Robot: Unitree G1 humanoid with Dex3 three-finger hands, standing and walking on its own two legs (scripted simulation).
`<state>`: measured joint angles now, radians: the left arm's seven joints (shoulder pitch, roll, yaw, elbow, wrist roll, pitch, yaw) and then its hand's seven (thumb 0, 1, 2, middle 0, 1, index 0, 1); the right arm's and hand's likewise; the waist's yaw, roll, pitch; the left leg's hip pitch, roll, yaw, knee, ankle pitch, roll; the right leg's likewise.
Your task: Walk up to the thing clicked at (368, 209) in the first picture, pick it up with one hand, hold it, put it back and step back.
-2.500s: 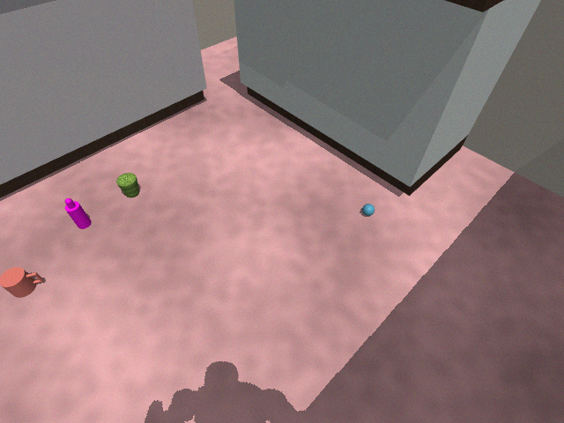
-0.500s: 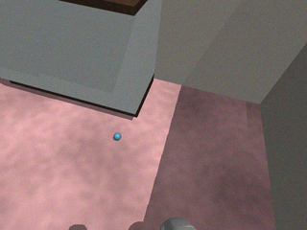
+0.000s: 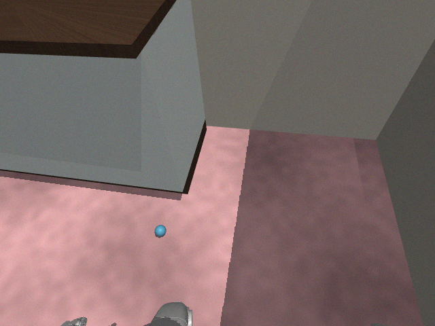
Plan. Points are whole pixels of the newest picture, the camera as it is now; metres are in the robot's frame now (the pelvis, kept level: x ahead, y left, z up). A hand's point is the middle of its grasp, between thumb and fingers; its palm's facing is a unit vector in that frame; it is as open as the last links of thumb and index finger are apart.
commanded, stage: walk up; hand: left
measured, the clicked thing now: (160, 230) +0.62 +0.35 -0.74
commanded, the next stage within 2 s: none
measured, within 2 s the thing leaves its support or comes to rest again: neither
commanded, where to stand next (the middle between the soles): +0.25 +0.06 m, yaw +0 degrees
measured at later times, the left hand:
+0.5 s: hand (86, 289) +0.21 +0.32 -0.15, palm faces -0.05 -0.93 -0.36, open 7.4 cm
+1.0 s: hand (104, 265) +0.26 +0.30 -0.15, palm faces -0.01 -0.93 -0.36, open 7.4 cm
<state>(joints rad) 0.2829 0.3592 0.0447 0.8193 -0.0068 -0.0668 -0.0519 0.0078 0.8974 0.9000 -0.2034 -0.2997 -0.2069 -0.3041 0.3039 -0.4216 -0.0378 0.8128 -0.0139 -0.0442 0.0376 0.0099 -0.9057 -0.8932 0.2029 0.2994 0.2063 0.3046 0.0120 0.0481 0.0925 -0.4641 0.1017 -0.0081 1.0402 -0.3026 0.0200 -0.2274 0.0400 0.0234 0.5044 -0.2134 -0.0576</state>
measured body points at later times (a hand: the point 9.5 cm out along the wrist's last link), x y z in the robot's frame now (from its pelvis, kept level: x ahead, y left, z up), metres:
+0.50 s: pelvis +0.14 +0.05 +0.00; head +0.17 +0.07 +0.45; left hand +0.21 +0.37 -0.13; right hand +0.22 -0.26 -0.10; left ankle +0.18 +0.16 -0.74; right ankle +0.18 -0.10 -0.68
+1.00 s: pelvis +0.13 +0.04 -0.01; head +0.15 +0.04 +0.43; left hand +0.26 +0.34 -0.13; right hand +0.18 -0.27 -0.15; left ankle +0.13 +0.19 -0.74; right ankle +0.23 -0.08 -0.74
